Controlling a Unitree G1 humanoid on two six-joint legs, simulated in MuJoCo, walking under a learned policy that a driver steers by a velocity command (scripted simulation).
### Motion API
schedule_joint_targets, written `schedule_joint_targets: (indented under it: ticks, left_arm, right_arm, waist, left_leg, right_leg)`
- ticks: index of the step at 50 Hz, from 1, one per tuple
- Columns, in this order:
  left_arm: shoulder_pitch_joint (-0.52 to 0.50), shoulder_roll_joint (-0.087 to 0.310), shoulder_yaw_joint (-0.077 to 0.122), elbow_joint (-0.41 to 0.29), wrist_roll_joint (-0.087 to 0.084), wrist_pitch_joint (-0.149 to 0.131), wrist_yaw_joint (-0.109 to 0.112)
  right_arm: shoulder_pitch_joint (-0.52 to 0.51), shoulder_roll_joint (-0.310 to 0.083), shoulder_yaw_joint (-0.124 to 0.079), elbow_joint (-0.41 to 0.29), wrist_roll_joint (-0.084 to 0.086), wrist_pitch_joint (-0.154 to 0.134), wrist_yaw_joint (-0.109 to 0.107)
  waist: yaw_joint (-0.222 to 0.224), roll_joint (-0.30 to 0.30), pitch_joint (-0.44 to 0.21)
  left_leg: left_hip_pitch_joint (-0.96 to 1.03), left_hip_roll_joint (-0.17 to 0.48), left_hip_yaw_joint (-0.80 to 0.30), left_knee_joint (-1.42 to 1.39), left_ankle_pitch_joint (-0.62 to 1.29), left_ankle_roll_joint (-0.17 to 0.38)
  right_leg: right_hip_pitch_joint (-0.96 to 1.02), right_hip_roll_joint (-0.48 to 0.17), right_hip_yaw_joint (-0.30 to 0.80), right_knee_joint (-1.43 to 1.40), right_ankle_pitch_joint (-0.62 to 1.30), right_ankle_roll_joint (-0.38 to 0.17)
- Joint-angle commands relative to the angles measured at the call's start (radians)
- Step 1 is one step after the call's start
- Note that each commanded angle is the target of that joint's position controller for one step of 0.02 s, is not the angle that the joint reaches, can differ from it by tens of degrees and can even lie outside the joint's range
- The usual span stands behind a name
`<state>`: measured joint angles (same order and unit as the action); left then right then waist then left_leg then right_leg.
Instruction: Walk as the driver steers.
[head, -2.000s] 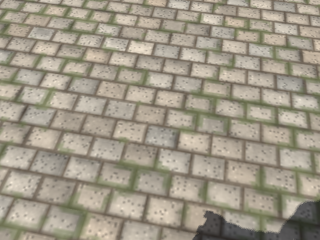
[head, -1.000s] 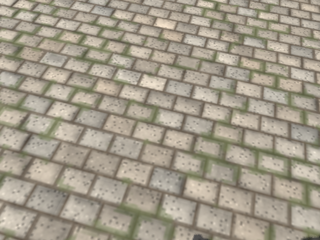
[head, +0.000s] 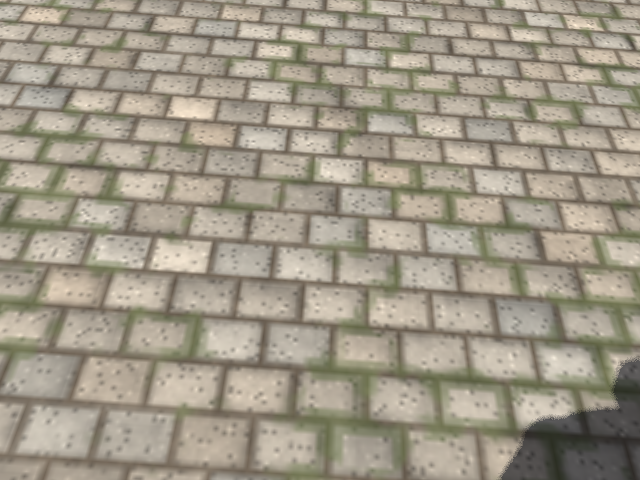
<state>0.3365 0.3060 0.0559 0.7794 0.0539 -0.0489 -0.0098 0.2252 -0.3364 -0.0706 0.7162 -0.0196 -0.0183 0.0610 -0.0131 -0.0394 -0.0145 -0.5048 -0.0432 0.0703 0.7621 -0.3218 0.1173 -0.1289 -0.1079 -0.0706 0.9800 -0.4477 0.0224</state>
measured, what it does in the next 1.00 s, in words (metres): walks ahead, turning left: right foot, then left foot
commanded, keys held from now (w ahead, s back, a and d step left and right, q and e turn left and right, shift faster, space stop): w+q+shift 0.44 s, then w+shift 0.16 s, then w+e+shift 0.40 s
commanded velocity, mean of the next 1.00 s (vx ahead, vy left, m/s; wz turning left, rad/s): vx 0.98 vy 0.00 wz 0.39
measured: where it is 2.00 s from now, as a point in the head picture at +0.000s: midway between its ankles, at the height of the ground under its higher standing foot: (147, 175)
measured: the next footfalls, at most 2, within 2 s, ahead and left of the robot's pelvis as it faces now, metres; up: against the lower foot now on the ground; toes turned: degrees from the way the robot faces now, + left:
right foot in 0.38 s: +0.58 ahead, -0.01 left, +0.00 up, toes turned +24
left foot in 0.82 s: +0.83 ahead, +0.40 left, +0.00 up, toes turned +30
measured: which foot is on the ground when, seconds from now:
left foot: down 0.00-0.36, up 0.38-0.80, down 0.82-1.00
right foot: up 0.00-0.36, down 0.38-0.82, up 0.84-1.00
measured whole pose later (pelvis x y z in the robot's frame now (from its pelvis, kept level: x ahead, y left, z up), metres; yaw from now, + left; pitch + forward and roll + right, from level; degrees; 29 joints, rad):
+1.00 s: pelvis +0.86 +0.31 +0.03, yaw +22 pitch +1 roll +1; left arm 0.30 0.31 0.05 0.85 0.01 -0.03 -0.04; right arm 0.31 -0.30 -0.03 0.86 -0.03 -0.09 0.01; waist 0.01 -0.04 0.02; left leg -0.16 -0.01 0.16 0.43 -0.28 0.04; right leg -0.57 -0.09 0.01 1.25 -0.23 -0.08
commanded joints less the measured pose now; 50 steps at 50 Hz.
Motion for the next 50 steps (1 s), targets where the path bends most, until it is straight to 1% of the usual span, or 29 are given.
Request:
schedule_joint_targets:
  ticks: [1,2,3,4,5,9,14,16,17,18,19,20,21,22,23,24,27,31,34,36,38,39,40,41,42,43,44,45,50]
  left_arm:
    - [-0.220,0.103,-0.005,-0.204,0.004,-0.067,-0.015]
    - [-0.190,0.095,-0.010,-0.183,0.010,-0.067,-0.012]
    - [-0.168,0.085,-0.015,-0.175,0.023,-0.053,-0.010]
    - [-0.137,0.071,-0.023,-0.172,0.027,-0.033,-0.017]
    - [-0.145,0.076,-0.025,-0.168,0.030,-0.012,-0.022]
    - [-0.348,0.066,-0.040,-0.239,0.007,0.003,-0.031]
    - [-0.468,0.065,-0.052,-0.286,-0.020,-0.014,-0.030]
    - [-0.344,0.108,-0.035,-0.253,-0.025,-0.016,-0.013]
    - [-0.194,0.163,-0.012,-0.212,-0.032,-0.017,0.004]
    - [0.034,0.204,0.012,-0.158,-0.042,-0.015,0.028]
    - [0.256,0.258,0.041,-0.113,-0.023,-0.016,0.054]
    - [0.271,0.316,0.049,-0.100,0.024,-0.023,0.059]
    - [0.101,0.296,0.054,-0.130,0.016,-0.020,0.042]
    - [-0.037,0.178,0.035,-0.159,0.007,-0.017,0.036]
    - [-0.059,0.115,0.021,-0.141,0.000,-0.017,0.029]
    - [-0.037,0.091,0.013,-0.110,0.005,-0.020,0.025]
    - [0.050,0.037,-0.007,-0.007,-0.013,-0.058,0.009]
    - [0.074,0.075,-0.006,0.037,-0.023,-0.087,-0.007]
    - [0.115,0.099,-0.007,0.073,-0.048,-0.086,-0.009]
    - [0.141,0.161,0.003,0.099,-0.047,-0.085,-0.011]
    - [0.152,0.227,0.015,0.119,-0.048,-0.077,-0.004]
    - [0.146,0.246,0.019,0.126,-0.043,-0.066,0.005]
    - [0.122,0.242,0.018,0.121,-0.047,-0.059,0.008]
    - [0.145,0.124,-0.005,0.094,-0.037,-0.058,0.003]
    - [0.252,-0.002,-0.027,0.053,-0.080,-0.056,-0.001]
    - [0.144,0.095,-0.006,0.040,-0.077,-0.046,0.004]
    - [0.070,0.095,-0.002,0.033,-0.071,-0.040,0.000]
    - [0.058,0.064,-0.007,0.041,-0.066,-0.034,-0.007]
    - [-0.035,-0.014,-0.009,0.008,-0.030,0.041,-0.043]
  right_arm:
    - [0.290,-0.238,-0.068,0.023,0.004,-0.011,-0.032]
    - [0.254,-0.202,-0.058,0.023,0.008,-0.013,-0.039]
    - [0.217,-0.157,-0.041,0.020,0.015,-0.022,-0.041]
    - [0.179,-0.149,-0.035,0.004,0.017,-0.026,-0.047]
    - [0.170,-0.132,-0.029,-0.002,0.021,-0.034,-0.048]
    - [0.229,-0.139,-0.030,0.016,0.019,-0.052,-0.049]
    - [0.251,-0.168,-0.043,0.054,0.033,-0.060,-0.059]
    - [0.185,-0.204,-0.051,0.049,0.036,-0.064,-0.065]
    - [0.163,-0.236,-0.058,0.048,0.027,-0.066,-0.062]
    - [0.100,-0.256,-0.062,0.040,0.014,-0.069,-0.056]
    - [0.072,-0.168,-0.040,0.028,0.001,-0.082,-0.055]
    - [0.129,0.028,0.009,-0.015,0.022,-0.081,-0.056]
    - [0.200,-0.025,0.021,-0.045,0.044,-0.073,-0.054]
    - [0.129,-0.097,0.010,-0.005,0.015,-0.053,-0.054]
    - [0.083,-0.110,0.008,0.001,-0.005,-0.042,-0.040]
    - [0.041,-0.095,0.011,-0.001,-0.018,-0.033,-0.025]
    - [-0.020,-0.005,0.043,-0.042,-0.027,-0.012,0.003]
    - [-0.189,-0.014,0.065,-0.116,-0.030,-0.013,0.014]
    - [-0.319,-0.004,0.090,-0.150,-0.028,-0.032,0.038]
    - [-0.347,-0.004,0.097,-0.153,-0.023,-0.045,0.034]
    - [-0.263,-0.056,0.076,-0.123,-0.034,-0.048,0.004]
    - [-0.083,-0.098,0.055,-0.071,-0.039,-0.051,-0.014]
    - [0.118,-0.140,0.030,-0.006,-0.044,-0.052,-0.034]
    - [0.259,-0.232,-0.001,0.028,-0.063,-0.055,-0.059]
    - [0.244,-0.274,-0.014,0.009,-0.069,-0.057,-0.064]
    - [0.176,-0.214,-0.014,0.011,-0.042,-0.050,-0.062]
    - [0.095,-0.126,0.006,0.018,-0.035,-0.059,-0.061]
    - [0.060,-0.083,0.011,0.033,-0.034,-0.068,-0.057]
    - [0.079,0.002,0.028,0.107,0.009,-0.112,-0.054]
  waist:
    - [-0.109,0.121,-0.058]
    - [-0.059,0.018,-0.007]
    - [-0.015,0.022,0.039]
    - [0.010,0.091,0.014]
    - [0.014,0.084,0.038]
    - [-0.025,0.059,0.142]
    - [-0.071,0.117,0.095]
    - [0.002,0.116,0.017]
    - [0.073,0.113,-0.084]
    - [0.209,0.111,-0.179]
    - [0.295,0.044,-0.283]
    - [0.198,-0.290,-0.333]
    - [0.084,-0.396,-0.357]
    - [0.074,-0.194,-0.197]
    - [0.068,-0.060,-0.106]
    - [0.063,-0.001,-0.056]
    - [0.028,-0.032,0.041]
    - [0.008,-0.010,0.132]
    - [0.021,0.027,0.153]
    - [0.013,0.009,0.169]
    - [-0.039,-0.031,0.059]
    - [-0.127,-0.059,-0.046]
    - [-0.229,-0.061,-0.145]
    - [-0.223,0.081,-0.273]
    - [-0.108,0.294,-0.439]
    - [-0.122,0.172,-0.330]
    - [-0.087,0.112,-0.139]
    - [-0.050,0.092,-0.045]
    - [0.037,0.113,0.080]
  left_leg:
    - [0.721,0.281,-0.756,-0.508,-0.224,0.197]
    - [0.585,0.236,-0.631,-0.497,-0.131,0.159]
    - [0.457,0.173,-0.517,-0.485,0.015,0.131]
    - [0.418,0.144,-0.491,-0.519,-0.047,0.147]
    - [0.367,0.118,-0.477,-0.554,-0.049,0.156]
    - [0.297,0.080,-0.437,-0.619,0.223,0.166]
    - [0.403,0.104,-0.451,-0.584,0.636,0.117]
    - [0.415,0.097,-0.443,-0.476,0.877,0.062]
    - [0.414,0.090,-0.446,-0.313,1.021,0.035]
    - [0.333,0.067,-0.435,-0.066,1.012,0.017]
    - [0.190,0.009,-0.386,0.261,0.778,0.007]
    - [-0.086,-0.114,-0.299,0.590,-0.188,0.006]
    - [-0.194,-0.084,-0.253,0.687,-0.119,0.018]
    - [-0.201,0.002,-0.218,0.665,0.008,0.016]
    - [-0.169,0.040,-0.192,0.619,0.073,0.005]
    - [-0.149,0.065,-0.184,0.585,0.077,-0.002]
    - [-0.173,0.102,-0.206,0.520,0.072,-0.013]
    - [-0.277,0.085,-0.200,0.318,0.175,-0.035]
    - [-0.057,0.067,-0.002,-0.006,0.332,-0.031]
    - [0.047,0.060,0.012,-0.094,0.349,-0.019]
    - [0.187,-0.004,0.017,-0.131,0.234,-0.004]
    - [0.382,-0.028,-0.008,-0.144,0.177,0.005]
    - [0.629,0.018,-0.055,-0.182,0.168,0.006]
    - [0.849,0.266,-0.321,-0.195,-0.154,0.003]
    - [0.988,0.514,-0.811,-0.376,-0.378,0.055]
    - [0.856,0.476,-0.805,-0.483,-0.399,0.056]
    - [0.701,0.424,-0.618,-0.482,-0.272,0.051]
    - [0.571,0.385,-0.495,-0.510,-0.105,0.042]
    - [0.403,0.309,-0.116,-0.620,0.204,-0.019]
  right_leg:
    - [-0.798,0.055,0.142,0.430,0.114,-0.042]
    - [-0.719,0.010,0.138,0.333,0.165,-0.039]
    - [-0.627,-0.013,0.133,0.264,0.179,-0.030]
    - [-0.589,-0.014,0.125,0.232,0.175,-0.008]
    - [-0.583,-0.015,0.112,0.216,0.181,0.007]
    - [-0.615,0.022,0.043,-0.048,0.300,0.049]
    - [-0.439,0.097,0.045,-0.376,0.512,0.015]
    - [-0.195,0.143,0.061,-0.442,0.479,-0.011]
    - [-0.008,0.166,0.064,-0.401,0.395,-0.022]
    - [0.224,0.137,0.055,-0.387,0.327,-0.027]
    - [0.454,-0.007,0.196,-0.370,0.046,-0.042]
    - [0.594,-0.281,0.622,-0.545,-0.337,-0.074]
    - [0.513,-0.341,1.024,-0.756,-0.469,-0.128]
    - [0.345,-0.288,0.849,-0.757,-0.492,-0.141]
    - [0.209,-0.244,0.681,-0.734,-0.303,-0.149]
    - [0.127,-0.201,0.556,-0.737,-0.150,-0.141]
    - [0.016,-0.147,0.351,-0.789,0.079,-0.140]
    - [-0.018,-0.125,0.152,-0.883,0.333,-0.157]
    - [-0.100,-0.057,0.049,-0.995,0.552,-0.158]
    - [-0.052,-0.100,0.058,-0.979,0.813,-0.178]
    - [0.086,-0.110,0.042,-0.785,1.229,-0.165]
    - [0.079,-0.112,0.046,-0.561,1.309,-0.153]
    - [-0.046,-0.068,0.039,-0.281,1.146,-0.136]
    - [-0.252,0.025,0.046,0.096,0.554,-0.138]
    - [-0.497,0.123,0.130,0.429,0.002,-0.128]
    - [-0.593,0.086,0.155,0.464,0.100,-0.139]
    - [-0.625,0.040,0.147,0.404,0.185,-0.137]
    - [-0.597,0.009,0.141,0.356,0.212,-0.130]
    - [-0.613,-0.055,0.116,0.278,0.266,-0.097]
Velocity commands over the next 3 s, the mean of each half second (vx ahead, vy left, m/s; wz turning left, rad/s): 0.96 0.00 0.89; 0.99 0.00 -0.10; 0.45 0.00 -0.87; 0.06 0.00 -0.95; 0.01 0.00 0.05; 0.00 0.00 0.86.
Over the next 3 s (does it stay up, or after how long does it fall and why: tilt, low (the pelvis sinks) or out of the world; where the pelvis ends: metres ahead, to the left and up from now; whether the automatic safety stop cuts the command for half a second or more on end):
stays up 1.31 0.47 0.03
